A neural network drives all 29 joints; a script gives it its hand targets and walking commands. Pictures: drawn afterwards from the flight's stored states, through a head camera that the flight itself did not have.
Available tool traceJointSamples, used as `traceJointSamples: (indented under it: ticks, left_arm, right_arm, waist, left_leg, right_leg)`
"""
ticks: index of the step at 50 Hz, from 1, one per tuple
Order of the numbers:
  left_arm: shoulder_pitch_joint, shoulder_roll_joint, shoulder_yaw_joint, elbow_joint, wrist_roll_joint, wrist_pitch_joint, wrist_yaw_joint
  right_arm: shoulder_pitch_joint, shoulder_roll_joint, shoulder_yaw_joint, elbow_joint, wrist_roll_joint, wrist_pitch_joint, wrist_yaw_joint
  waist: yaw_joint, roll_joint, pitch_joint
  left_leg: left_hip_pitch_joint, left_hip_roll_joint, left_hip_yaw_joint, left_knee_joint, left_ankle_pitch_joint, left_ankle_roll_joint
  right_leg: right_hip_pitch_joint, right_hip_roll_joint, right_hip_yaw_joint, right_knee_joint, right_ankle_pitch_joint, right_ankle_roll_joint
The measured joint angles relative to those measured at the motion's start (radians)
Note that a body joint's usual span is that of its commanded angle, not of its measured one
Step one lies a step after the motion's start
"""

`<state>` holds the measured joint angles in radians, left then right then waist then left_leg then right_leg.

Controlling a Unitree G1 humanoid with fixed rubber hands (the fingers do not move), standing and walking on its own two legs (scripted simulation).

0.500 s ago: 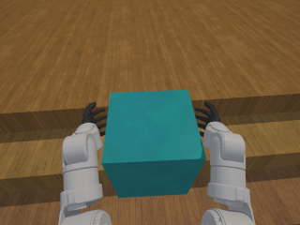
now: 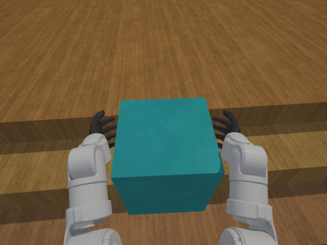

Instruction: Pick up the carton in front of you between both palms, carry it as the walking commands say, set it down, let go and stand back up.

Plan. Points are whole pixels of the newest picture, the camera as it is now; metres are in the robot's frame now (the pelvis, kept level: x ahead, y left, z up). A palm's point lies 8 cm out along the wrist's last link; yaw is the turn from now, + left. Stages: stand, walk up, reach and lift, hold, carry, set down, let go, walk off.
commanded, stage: carry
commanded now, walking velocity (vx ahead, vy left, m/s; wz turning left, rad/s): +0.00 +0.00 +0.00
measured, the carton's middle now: (165, 159) +0.32 +0.00 +0.03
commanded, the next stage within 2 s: none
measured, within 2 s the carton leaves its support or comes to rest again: neither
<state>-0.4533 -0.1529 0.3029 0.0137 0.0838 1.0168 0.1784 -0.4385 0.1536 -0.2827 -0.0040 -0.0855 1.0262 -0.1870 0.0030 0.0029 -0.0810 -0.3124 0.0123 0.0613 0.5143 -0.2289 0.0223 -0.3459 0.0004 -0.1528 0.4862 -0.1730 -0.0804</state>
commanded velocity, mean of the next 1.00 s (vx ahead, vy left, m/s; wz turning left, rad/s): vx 0.43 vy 0.00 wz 0.00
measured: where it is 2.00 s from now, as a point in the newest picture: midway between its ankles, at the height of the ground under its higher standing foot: (176, 99)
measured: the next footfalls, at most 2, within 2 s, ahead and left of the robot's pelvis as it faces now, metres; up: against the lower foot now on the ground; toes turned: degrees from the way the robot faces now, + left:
right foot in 0.86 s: +0.37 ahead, -0.15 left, +0.17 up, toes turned -5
left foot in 1.42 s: +0.70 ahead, -0.01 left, +0.34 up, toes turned +6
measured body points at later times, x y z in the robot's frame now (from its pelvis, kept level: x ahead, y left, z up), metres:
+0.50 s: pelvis +0.04 +0.02 +0.00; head +0.02 +0.03 +0.45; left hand +0.38 +0.17 +0.13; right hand +0.37 -0.14 +0.13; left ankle +0.02 +0.11 -0.73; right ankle +0.05 -0.07 -0.72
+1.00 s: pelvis +0.25 -0.08 +0.10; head +0.31 -0.07 +0.54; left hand +0.58 +0.11 +0.20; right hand +0.62 -0.20 +0.19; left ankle +0.14 +0.05 -0.42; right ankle +0.33 -0.15 -0.57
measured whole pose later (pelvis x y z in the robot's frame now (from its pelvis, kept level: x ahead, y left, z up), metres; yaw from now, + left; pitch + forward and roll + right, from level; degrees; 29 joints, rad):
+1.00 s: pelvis +0.25 -0.08 +0.10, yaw +0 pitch +3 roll -4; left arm -0.48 -0.16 0.22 -0.19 -0.02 1.05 0.26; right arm -0.44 0.15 -0.35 -0.23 -0.02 1.04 -0.20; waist 0.15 0.05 0.06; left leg -0.64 -0.03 -0.13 1.75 -0.12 0.08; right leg -0.68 0.04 -0.19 1.00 -0.38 -0.11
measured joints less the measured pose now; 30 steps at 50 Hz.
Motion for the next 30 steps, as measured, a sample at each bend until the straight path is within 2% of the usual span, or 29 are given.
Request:
traceJointSamples:
  ticks: [11,17,20,21,23,25,27,30]
  left_arm:
    - [0.003,-0.002,-0.002,-0.009,-0.003,0.0,0.001]
    - [-0.009,-0.003,-0.022,-0.05,-0.033,0.006,0.019]
    - [-0.028,0.004,-0.04,-0.072,-0.049,0.015,0.038]
    - [-0.033,0.009,-0.045,-0.077,-0.053,0.02,0.044]
    - [-0.031,0.024,-0.045,-0.092,-0.059,0.035,0.053]
    - [-0.02,0.038,-0.035,-0.104,-0.064,0.049,0.056]
    - [-0.021,0.049,-0.015,-0.103,-0.065,0.059,0.056]
    - [-0.053,0.062,0.027,-0.091,-0.063,0.064,0.049]
  right_arm:
    - [0.006,0.0,0.001,-0.01,0.005,-0.001,0.001]
    - [-0.001,-0.021,0.0,-0.053,0.039,0.002,-0.01]
    - [-0.016,-0.041,-0.001,-0.075,0.064,0.009,-0.02]
    - [-0.022,-0.044,-0.002,-0.078,0.069,0.011,-0.023]
    - [-0.033,-0.036,0.003,-0.074,0.072,0.017,-0.029]
    - [-0.042,-0.021,0.011,-0.067,0.067,0.029,-0.032]
    - [-0.047,-0.008,0.024,-0.062,0.068,0.041,-0.031]
    - [-0.05,0.001,0.054,-0.078,0.076,0.055,-0.036]
  waist:
    - [0.0,-0.002,-0.002]
    - [0.007,-0.001,-0.023]
    - [0.008,0.002,-0.037]
    - [0.005,-0.003,-0.041]
    - [-0.007,-0.026,-0.047]
    - [-0.029,-0.021,-0.06]
    - [-0.05,0.001,-0.068]
    - [-0.079,0.006,-0.071]
  left_leg:
    - [-0.004,0.002,0.002,0.006,-0.006,0.007]
    - [-0.072,0.003,-0.017,0.137,-0.131,0.119]
    - [-0.083,0.008,-0.029,0.158,-0.122,0.143]
    - [-0.073,0.005,-0.031,0.136,-0.118,0.132]
    - [-0.049,-0.017,-0.021,0.103,-0.11,0.088]
    - [-0.021,-0.035,-0.021,0.06,-0.1,0.06]
    - [0.006,-0.04,-0.03,0.01,-0.083,0.048]
    - [0.036,-0.04,-0.041,-0.045,-0.071,0.053]
  right_leg:
    - [-0.003,0.001,0.001,0.004,-0.004,-0.001]
    - [-0.033,0.014,-0.004,0.038,-0.034,-0.014]
    - [-0.047,0.023,-0.01,0.052,-0.048,-0.012]
    - [-0.051,0.02,-0.009,0.062,-0.056,-0.009]
    - [-0.058,-0.004,0.005,0.098,-0.104,-0.008]
    - [-0.084,-0.02,0.023,0.194,-0.17,-0.006]
    - [-0.153,-0.023,0.041,0.4,-0.23,0.004]
    - [-0.372,-0.003,0.094,1.005,-0.374,-0.007]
